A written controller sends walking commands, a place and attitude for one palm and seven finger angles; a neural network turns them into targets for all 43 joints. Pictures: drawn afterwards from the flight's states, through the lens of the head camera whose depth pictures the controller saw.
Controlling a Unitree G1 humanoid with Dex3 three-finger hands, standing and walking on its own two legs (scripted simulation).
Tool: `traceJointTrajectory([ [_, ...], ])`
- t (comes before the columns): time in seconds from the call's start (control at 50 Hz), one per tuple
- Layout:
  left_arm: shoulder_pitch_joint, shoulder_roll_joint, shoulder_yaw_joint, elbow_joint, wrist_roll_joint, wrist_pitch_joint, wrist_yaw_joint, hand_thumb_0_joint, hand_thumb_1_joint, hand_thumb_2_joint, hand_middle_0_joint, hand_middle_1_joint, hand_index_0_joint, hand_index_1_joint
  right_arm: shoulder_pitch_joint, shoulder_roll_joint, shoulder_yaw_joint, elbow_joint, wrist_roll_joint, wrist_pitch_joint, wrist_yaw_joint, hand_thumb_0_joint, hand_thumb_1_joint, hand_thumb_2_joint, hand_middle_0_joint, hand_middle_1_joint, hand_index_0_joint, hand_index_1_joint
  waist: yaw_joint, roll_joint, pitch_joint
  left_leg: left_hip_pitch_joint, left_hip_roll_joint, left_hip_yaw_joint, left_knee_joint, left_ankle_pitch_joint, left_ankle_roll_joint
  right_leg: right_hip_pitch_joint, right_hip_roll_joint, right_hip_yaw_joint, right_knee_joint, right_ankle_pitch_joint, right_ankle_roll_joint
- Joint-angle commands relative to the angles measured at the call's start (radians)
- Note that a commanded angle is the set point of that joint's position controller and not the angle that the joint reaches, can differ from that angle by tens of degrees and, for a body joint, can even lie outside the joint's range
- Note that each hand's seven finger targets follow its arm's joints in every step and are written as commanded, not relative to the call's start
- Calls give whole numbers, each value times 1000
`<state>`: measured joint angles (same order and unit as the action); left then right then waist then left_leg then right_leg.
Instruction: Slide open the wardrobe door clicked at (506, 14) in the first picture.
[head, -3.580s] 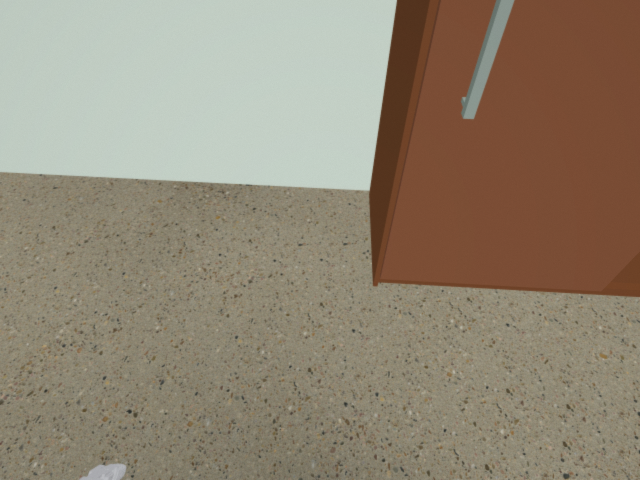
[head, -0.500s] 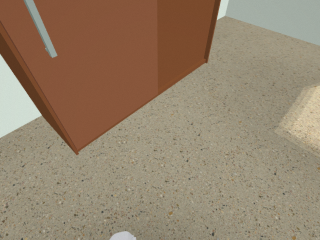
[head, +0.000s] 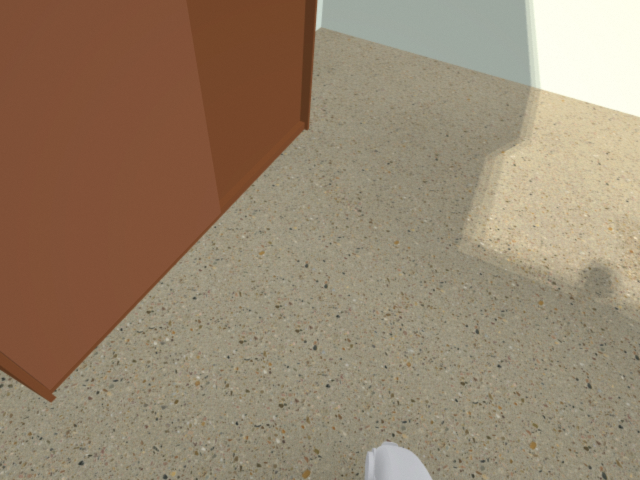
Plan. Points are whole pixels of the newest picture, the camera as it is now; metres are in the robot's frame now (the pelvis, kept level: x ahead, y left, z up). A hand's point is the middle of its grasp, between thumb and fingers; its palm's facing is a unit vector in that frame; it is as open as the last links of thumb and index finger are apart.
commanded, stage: walk to a spot facing it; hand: left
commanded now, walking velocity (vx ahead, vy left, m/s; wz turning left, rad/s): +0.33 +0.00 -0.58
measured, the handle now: out of the picture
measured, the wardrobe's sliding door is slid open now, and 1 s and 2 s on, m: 0.00 0.00 0.00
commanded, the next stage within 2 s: turn to face it in 0.54 s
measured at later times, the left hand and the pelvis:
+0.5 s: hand (254, 374) +0.31 +0.12 -0.17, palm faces -0.18 -0.96 -0.23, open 7.2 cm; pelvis +0.20 -0.06 -0.01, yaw -13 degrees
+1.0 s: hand (252, 310) +0.43 +0.14 -0.18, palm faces -0.13 -0.98 -0.16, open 7.3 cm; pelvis +0.35 -0.02 +0.00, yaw -11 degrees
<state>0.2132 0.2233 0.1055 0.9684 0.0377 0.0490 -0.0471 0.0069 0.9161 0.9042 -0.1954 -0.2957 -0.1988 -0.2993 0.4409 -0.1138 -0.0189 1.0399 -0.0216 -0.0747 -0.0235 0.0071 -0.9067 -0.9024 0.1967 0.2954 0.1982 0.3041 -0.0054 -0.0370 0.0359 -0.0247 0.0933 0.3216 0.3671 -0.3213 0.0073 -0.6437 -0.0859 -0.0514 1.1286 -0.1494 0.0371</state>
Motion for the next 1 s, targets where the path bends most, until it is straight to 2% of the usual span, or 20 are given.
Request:
traceJointTrajectory([
  [0.0, -210, -17, -21, -116, -1, -34, -13, 0, 900, 900, -200, -300, -200, -300, 124, -144, -39, 5, -6, -14, -13, 0, -900, -900, 200, 300, 200, 300, -60, 154, 122, 90, 278, -132, -158, 374, 85, -162, -24, -45, -182, -22, -8],
  [0.08, -272, -30, -30, -131, -6, -48, -13, 0, 900, 900, -200, -300, -200, -300, 122, -163, -42, 21, -13, -5, -10, 0, -900, -900, 200, 300, 200, 300, -63, 179, 137, 99, 282, -46, -102, 540, 83, -46, 19, -96, -382, -57, -54],
  [0.12, -205, -8, -22, -109, -6, -57, -9, 0, 900, 900, -200, -300, -200, -300, 102, -187, -53, 11, -12, -4, -8, 0, -900, -900, 200, 300, 200, 300, -26, 172, 71, 105, 288, -5, 29, 820, 74, 98, 74, -131, -430, -111, -94],
  [0.16, 12, 39, -7, -45, -2, -76, 1, 0, 900, 900, -200, -300, -200, -300, 57, -230, -60, -7, -3, -1, -2, 0, -900, -900, 200, 300, 200, 300, 81, 173, -79, 54, 254, 43, 333, 1000, 28, 421, 148, -183, -526, -94, -131],
  [0.18, 175, 116, 14, -1, 0, -89, 10, 0, 900, 900, -200, -300, -200, -300, 35, -223, -60, -25, 10, 1, 11, 0, -900, -900, 200, 300, 200, 300, 163, 104, -199, -146, 233, 34, 585, 796, -11, 741, 72, -83, -579, -6, -165],
  [0.2, 278, 238, 37, 20, -6, -100, 28, 0, 900, 900, -200, -300, -200, -300, 63, -138, -44, -67, 26, 0, 17, 0, -900, -900, 200, 300, 200, 300, 172, -114, -326, -526, 63, -19, 923, -161, -66, 1041, -250, 418, -628, 101, -285],
  [0.22, 300, 297, 45, 28, -37, -89, 38, 0, 900, 900, -200, -300, -200, -300, -60, -127, -43, -111, 24, 0, 6, 0, -900, -900, 200, 300, 200, 300, 176, -108, -295, -670, 20, -176, 1109, -304, -60, 1004, -354, 604, -729, 322, -342],
  [0.24, 228, 277, 39, 1, -34, -89, 43, 0, 900, 900, -200, -300, -200, -300, -61, -142, -49, -119, 17, -3, 5, 0, -900, -900, 200, 300, 200, 300, 137, -127, -269, -674, 51, -280, 1146, -182, -52, 895, -340, 572, -772, 206, -322],
  [0.3, 25, 130, -3, -37, -27, -103, 55, 0, 900, 900, -200, -300, -200, -300, -93, -128, -50, -83, -6, 28, 7, 0, -900, -900, 200, 300, 200, 300, 18, 85, -31, -564, 124, -297, 991, -13, -53, 444, -222, 337, -858, 54, -252],
  [0.36, 14, 99, -18, -23, -15, -118, 53, 0, 900, 900, -200, -300, -200, -300, -37, -108, -44, -62, -13, 54, 14, 0, -900, -900, 200, 300, 200, 300, -35, -16, -35, -507, 106, -274, 852, 33, -69, 338, -133, 213, -880, 106, -221],
  [0.48, 96, 85, -26, 7, -17, -128, 51, 0, 900, 900, -200, -300, -200, -300, -242, -125, -44, -138, -10, 50, 34, 0, -900, -900, 200, 300, 200, 300, 5, -63, 18, -575, 80, -267, 593, 131, -81, 393, -108, 220, -894, 91, -228],
  [0.6, 162, 115, -22, 22, -15, -118, 57, 0, 900, 900, -200, -300, -200, -300, -389, -131, -39, -190, -1, 31, 40, 0, -900, -900, 200, 300, 200, 300, 51, -60, 19, -470, 11, -238, 337, 85, -60, 502, -133, 262, -829, 237, -214],
  [0.66, 150, 100, -28, 41, -25, -112, 65, 0, 900, 900, -200, -300, -200, -300, -267, -139, -32, -130, -1, 20, 26, 0, -900, -900, 200, 300, 200, 300, -10, -54, -36, -242, -38, -200, 136, 176, -37, 522, -79, 179, -686, 382, -160],
  [0.68, 164, 76, -36, 52, -29, -111, 66, 0, 900, 900, -200, -300, -200, -300, -163, -173, -34, -85, -5, 12, 19, 0, -900, -900, 200, 300, 200, 300, -41, 13, -101, -57, -3, -241, 76, 302, -14, 466, -37, 137, -536, 347, -120],
  [0.7, 215, 32, -46, 55, -35, -111, 65, 0, 900, 900, -200, -300, -200, -300, -57, -260, -52, -61, -14, 7, 14, 0, -900, -900, 200, 300, 200, 300, -60, 194, -203, 157, 200, -466, 100, 592, 75, 292, 53, 51, -314, 61, -68],
  [0.72, 247, 9, -56, 55, -32, -115, 67, 0, 900, 900, -200, -300, -200, -300, -16, -306, -55, -51, -6, 23, 14, 0, -900, -900, 200, 300, 200, 300, -49, 314, -225, 195, 371, -603, 44, 796, 187, 184, 104, -19, -85, -462, -39],
  [0.74, 222, 32, -57, 66, -27, -104, 78, 0, 900, 900, -200, -300, -200, -300, -43, -277, -41, -44, 2, 27, 2, 0, -900, -900, 200, 300, 200, 300, -52, 277, -216, 117, 359, -642, -9, 721, 205, 173, 78, 47, -6, -477, -29],
  [0.8, 118, 12, -56, 68, -19, -87, 65, 0, 900, 900, -200, -300, -200, -300, -196, -183, -21, -62, 3, 31, -2, 0, -900, -900, 200, 300, 200, 300, 8, 135, -7, -178, 232, -525, -80, 550, 175, 184, -5, 45, -57, -347, -5],
  [0.84, 148, -9, -52, 72, -20, -64, 65, 0, 900, 900, -200, -300, -200, -300, -219, -191, -26, -64, 7, 36, 1, 0, -900, -900, 200, 300, 200, 300, 29, 170, -39, -228, 171, -451, -98, 471, 149, 245, 4, 24, -102, -279, 9],
  [0.98, 29, 9, -22, -10, -18, -32, 71, 0, 900, 900, -200, -300, -200, -300, -163, -224, -66, -80, -2, 64, 4, 0, -900, -900, 200, 300, 200, 300, -4, 167, -73, -191, 151, -560, -99, 296, 168, 169, 15, 32, -167, -239, 34],
])
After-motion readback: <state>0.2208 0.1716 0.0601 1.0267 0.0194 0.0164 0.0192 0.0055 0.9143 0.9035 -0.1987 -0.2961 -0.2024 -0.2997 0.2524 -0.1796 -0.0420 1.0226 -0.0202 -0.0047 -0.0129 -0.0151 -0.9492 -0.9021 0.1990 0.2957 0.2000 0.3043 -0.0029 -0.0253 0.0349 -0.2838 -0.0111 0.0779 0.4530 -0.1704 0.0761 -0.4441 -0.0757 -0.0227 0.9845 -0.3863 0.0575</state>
